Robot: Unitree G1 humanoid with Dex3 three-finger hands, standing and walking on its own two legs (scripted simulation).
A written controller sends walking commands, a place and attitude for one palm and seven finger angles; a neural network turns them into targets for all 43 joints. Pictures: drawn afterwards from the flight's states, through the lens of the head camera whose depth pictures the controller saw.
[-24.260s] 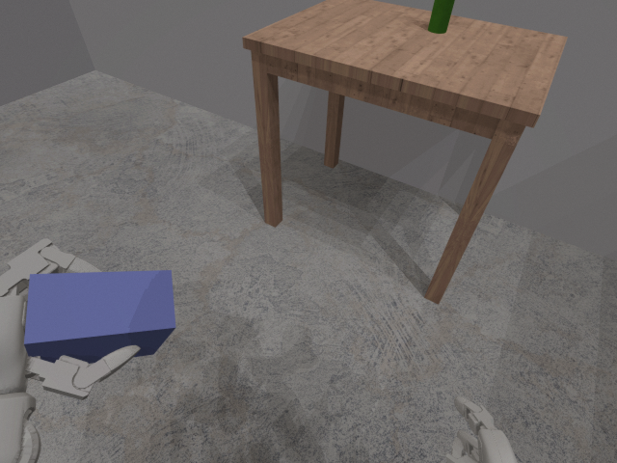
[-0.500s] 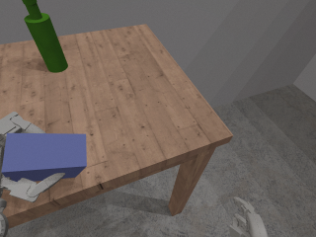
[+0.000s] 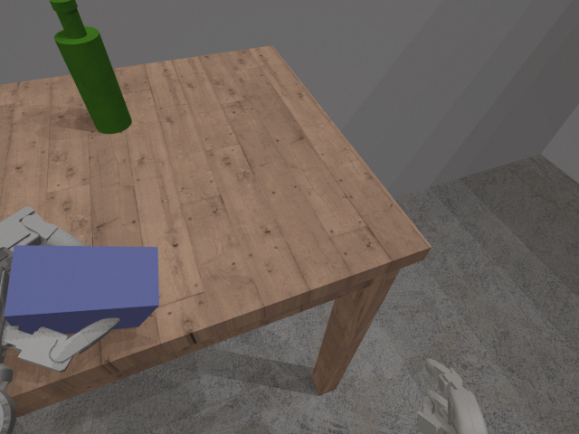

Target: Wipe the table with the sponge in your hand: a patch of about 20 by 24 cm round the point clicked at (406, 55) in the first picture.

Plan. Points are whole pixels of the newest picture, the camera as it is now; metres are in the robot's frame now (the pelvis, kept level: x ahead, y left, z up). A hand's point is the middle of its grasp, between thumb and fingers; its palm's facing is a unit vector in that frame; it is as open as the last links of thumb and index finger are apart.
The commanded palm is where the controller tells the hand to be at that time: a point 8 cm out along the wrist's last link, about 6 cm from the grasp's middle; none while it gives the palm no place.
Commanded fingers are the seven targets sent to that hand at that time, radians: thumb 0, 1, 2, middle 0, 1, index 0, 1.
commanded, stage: shuffle to correct the standing spot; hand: left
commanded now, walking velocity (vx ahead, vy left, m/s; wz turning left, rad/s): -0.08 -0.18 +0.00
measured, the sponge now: (107, 292) +0.23 +0.21 +0.15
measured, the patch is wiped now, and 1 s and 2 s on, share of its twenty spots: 0.00 0.00 0.00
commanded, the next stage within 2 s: come to a stop and stand still in 1.24 s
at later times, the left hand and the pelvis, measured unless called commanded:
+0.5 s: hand (64, 290) +0.22 +0.24 +0.17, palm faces +0.33 -0.87 -0.37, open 9.7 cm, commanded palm +0.16 +0.28 +0.18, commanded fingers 0.00 0.10 1.30 -1.20 -1.60 -1.20 -1.60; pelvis +0.00 +0.00 +0.00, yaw +0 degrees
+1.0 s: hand (68, 285) +0.22 +0.23 +0.17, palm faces +0.33 -0.86 -0.39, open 9.7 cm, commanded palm +0.16 +0.28 +0.18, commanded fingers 0.00 0.10 1.30 -1.20 -1.60 -1.20 -1.60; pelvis +0.00 +0.00 +0.00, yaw +0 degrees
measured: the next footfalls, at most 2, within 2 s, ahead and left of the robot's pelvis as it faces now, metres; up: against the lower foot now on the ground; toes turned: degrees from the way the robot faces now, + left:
none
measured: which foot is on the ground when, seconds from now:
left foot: down 0.00-1.00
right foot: down 0.00-1.00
